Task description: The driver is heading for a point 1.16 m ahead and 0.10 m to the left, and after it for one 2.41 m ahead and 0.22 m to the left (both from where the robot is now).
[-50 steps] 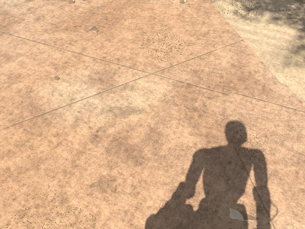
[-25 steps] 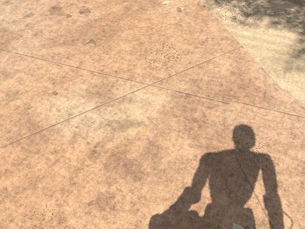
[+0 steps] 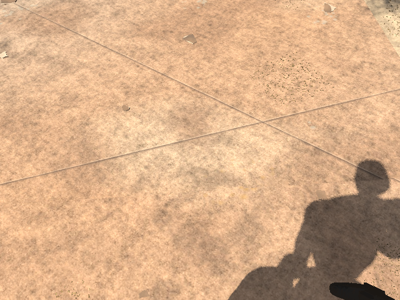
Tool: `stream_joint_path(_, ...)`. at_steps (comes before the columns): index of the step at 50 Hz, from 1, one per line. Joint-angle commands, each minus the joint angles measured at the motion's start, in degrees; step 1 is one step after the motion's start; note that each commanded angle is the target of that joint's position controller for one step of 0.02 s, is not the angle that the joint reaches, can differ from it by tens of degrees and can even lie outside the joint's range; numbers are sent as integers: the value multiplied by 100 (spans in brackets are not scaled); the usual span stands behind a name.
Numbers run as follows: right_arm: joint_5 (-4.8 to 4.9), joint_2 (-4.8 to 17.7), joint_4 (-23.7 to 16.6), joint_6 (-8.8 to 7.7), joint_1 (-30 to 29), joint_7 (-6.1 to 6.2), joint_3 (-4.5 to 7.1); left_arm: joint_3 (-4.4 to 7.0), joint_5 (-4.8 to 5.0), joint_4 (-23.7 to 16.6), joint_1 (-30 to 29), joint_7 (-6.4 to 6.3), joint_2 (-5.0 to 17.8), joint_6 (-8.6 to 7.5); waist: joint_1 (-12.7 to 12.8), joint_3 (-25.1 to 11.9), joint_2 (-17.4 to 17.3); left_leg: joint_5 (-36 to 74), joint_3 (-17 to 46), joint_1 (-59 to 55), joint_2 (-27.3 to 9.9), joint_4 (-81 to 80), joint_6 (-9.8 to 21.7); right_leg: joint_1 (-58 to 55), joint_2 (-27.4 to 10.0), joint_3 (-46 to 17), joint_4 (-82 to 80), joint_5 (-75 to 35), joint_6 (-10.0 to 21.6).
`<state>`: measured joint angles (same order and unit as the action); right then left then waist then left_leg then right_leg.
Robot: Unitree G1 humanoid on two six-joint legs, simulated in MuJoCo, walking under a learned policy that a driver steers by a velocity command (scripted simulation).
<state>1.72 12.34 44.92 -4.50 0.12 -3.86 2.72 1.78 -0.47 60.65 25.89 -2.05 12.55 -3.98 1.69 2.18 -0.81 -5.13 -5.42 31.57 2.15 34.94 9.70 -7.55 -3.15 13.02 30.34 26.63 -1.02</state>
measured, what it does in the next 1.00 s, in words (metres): walks ahead, turning left: right foot, then left foot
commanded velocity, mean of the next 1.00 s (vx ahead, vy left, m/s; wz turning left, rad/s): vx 0.49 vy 0.00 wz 0.29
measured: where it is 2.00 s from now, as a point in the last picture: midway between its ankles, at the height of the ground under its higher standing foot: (189, 137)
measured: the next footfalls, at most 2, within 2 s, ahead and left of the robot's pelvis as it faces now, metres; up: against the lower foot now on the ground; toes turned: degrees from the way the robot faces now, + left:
right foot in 0.48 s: +0.47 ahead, -0.08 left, +0.00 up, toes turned +16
left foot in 0.98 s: +0.67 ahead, +0.24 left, +0.00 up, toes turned +18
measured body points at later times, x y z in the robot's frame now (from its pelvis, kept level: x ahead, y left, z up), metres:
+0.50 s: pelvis +0.30 -0.01 +0.02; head +0.32 +0.00 +0.47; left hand +0.46 +0.27 -0.06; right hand +0.39 -0.28 -0.11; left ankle +0.14 +0.07 -0.70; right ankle +0.43 -0.09 -0.71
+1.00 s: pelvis +0.55 +0.09 +0.02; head +0.58 +0.11 +0.47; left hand +0.45 +0.35 -0.12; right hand +0.85 -0.05 -0.05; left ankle +0.63 +0.22 -0.71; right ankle +0.44 -0.09 -0.69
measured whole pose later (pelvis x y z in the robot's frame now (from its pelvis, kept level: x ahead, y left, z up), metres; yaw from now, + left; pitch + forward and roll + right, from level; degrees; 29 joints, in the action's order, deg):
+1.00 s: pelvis +0.55 +0.09 +0.02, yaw +16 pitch +3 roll -1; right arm 0.3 14.1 37.4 -5.9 1.8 -2.1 2.1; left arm 3.3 1.1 50.7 24.5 0.1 16.5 -3.4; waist 5.0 0.5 -0.1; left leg -4.7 -1.4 28.7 -0.7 30.4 3.1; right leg 2.8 -1.3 0.3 30.1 25.0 -0.2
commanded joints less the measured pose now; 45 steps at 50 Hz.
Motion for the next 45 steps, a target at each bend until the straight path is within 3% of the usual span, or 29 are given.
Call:
stream_joint_path(1,-109,1895,43,54,2149,148,577,-97,9,-878,342,149,138,-346,-586,-2344,-1308,-975,5393,-5678,-2314,-1328,1953,4523,723,-1128,5594,432,-12)
stream_joint_path(2,-162,1389,130,40,2274,180,467,48,211,-1066,-431,245,714,-620,-955,-2283,-725,-1255,5368,-5549,-2094,-1889,1615,5139,427,-2161,5885,231,229)
stream_joint_path(3,-139,1079,110,-17,1948,196,392,100,352,-1298,-897,249,902,-689,-803,-1401,-503,-948,4334,-4767,-1875,-1902,1267,5428,136,-2042,5531,-220,374)
stream_joint_path(4,-98,911,-22,-77,1416,154,326,121,269,-1314,-1037,187,892,-687,-449,-858,308,-303,3593,-3655,-1588,-2001,1040,5129,-125,-1969,4964,-587,371)
stream_joint_path(5,-109,759,-149,-104,1023,142,271,202,164,-1282,-992,122,949,-601,-189,-637,476,173,3024,-2827,-1337,-2068,881,4688,-312,-1919,4476,-757,317)
stream_joint_path(6,-146,721,-229,-101,858,155,240,232,119,-1308,-830,114,929,-488,9,-509,357,365,2732,-2240,-1177,-2192,854,4306,-425,-1930,4263,-812,253)
stream_joint_path(8,-105,827,-227,-106,934,206,256,241,15,-1457,-821,91,777,-335,133,-353,157,690,2417,-1578,-1039,-2341,890,4085,-497,-1781,3681,-897,58)
stream_joint_path(11,-106,1092,-224,-101,1280,346,327,220,-90,-1812,-1572,34,709,-263,-54,-172,-52,849,2018,-1148,-783,-2393,792,4179,-367,-1581,2427,-1867,-192)
stream_joint_path(15,-34,1141,-205,-14,1753,416,346,145,-5,-2122,-2524,83,560,-310,-487,-207,-299,275,1926,-1288,-526,-2095,401,3794,88,-1491,517,-3203,-190)
stream_joint_path(17,-26,1094,-145,7,1958,424,322,144,55,-2209,-2710,151,625,-349,-610,-282,-424,114,2104,-1648,-700,-1915,359,3726,142,-1517,186,-3366,-152)
stream_joint_path(19,-28,1001,-88,30,2152,439,285,168,54,-2302,-2835,238,755,-417,-662,-314,-449,102,2394,-2181,-927,-1571,329,3801,148,-1579,-85,-3125,-18)
stream_joint_path(21,-77,1045,-81,64,2204,456,287,208,59,-2354,-2788,306,873,-485,-569,-323,-576,349,2669,-2579,-1118,-1274,260,3663,208,-1530,-266,-2559,170)
stream_joint_path(22,-88,1060,-100,89,2140,457,286,236,58,-2312,-2545,313,916,-511,-402,-368,-672,701,2699,-2668,-1103,-1077,192,3339,271,-1428,-442,-2402,298)
stream_joint_path(23,-102,973,-151,92,2052,448,249,317,22,-2177,-2000,291,1066,-536,-122,-647,-682,1383,2567,-2633,-862,-556,62,2547,285,-1401,-590,-2428,497)
stream_joint_path(24,-151,765,-272,64,1913,423,152,405,-54,-2061,-1093,256,1353,-552,312,-1366,-386,1234,2202,-2080,-569,768,-147,1161,-424,-2049,-366,-2612,900)
stream_joint_path(25,-24,463,-277,-22,2693,410,56,583,-98,-1821,-140,244,1879,-481,278,-2290,1109,-308,1445,-35,243,2857,-631,-1161,-1625,-4228,-431,-1891,1885)
stream_joint_path(26,31,654,-247,-77,2773,401,44,522,67,-1664,109,301,1522,-416,342,-2245,1712,-2736,1546,1108,288,3745,-703,-1444,-2082,-5743,-1198,-653,2052)
stream_joint_path(27,89,1103,-325,-84,2177,389,153,397,135,-1743,-217,288,1096,-381,406,-1292,1001,-2401,1679,1628,-29,4182,-661,-776,-1899,-5227,-1313,47,1754)
stream_joint_path(28,24,1077,-449,-73,1688,386,136,329,99,-1844,-623,277,959,-320,305,-756,459,-1916,1391,1599,-303,4128,-652,27,-1658,-4462,-1421,-243,1551)
stream_joint_path(29,-89,982,-532,-70,1434,374,134,273,60,-1866,-914,300,849,-289,143,-319,252,-1571,1237,1480,-498,3710,-660,765,-1392,-3945,-1634,-763,1504)
stream_joint_path(30,-133,919,-534,-52,1456,372,158,231,16,-1883,-1075,316,750,-298,-38,-200,366,-1328,1199,1172,-697,3354,-670,1228,-1186,-3565,-1782,-1223,1420)
stream_joint_path(32,-107,702,-474,1,1672,364,124,228,26,-1833,-1112,347,746,-315,-188,-230,592,-1147,1010,756,-788,2960,-743,1665,-920,-3004,-2004,-1879,1421)
stream_joint_path(35,-154,559,-634,-2,1300,386,60,310,71,-1704,-908,310,1012,-324,-136,-203,495,-562,856,863,-881,2042,-888,1689,-892,-2475,-2173,-2812,1502)
stream_joint_path(38,-143,435,-763,-54,740,351,2,331,128,-1604,-707,261,1104,-248,58,-162,491,374,713,607,-794,819,-922,1650,-717,-1998,-2187,-2991,1327)
stream_joint_path(42,-64,477,-978,-101,49,252,3,342,195,-1408,-261,248,1204,-160,326,0,521,830,586,324,-584,-83,-905,1385,-832,-1926,-2050,-2752,1231)
stream_joint_path(45,-39,600,-1153,-151,-191,157,44,363,204,-1309,-168,222,1278,-63,273,70,598,343,601,331,-509,-465,-708,846,-1100,-2061,-1762,-2951,1115)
